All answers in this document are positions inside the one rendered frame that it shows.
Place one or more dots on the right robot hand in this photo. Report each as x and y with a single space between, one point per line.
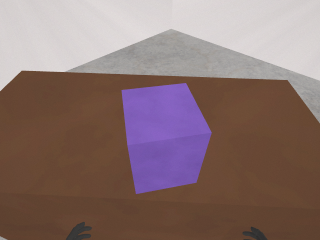
256 234

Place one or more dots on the carton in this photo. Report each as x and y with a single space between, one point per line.
167 136

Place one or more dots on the pedestal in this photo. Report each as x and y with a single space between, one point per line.
64 160

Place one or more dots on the left robot hand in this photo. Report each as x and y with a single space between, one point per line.
79 228

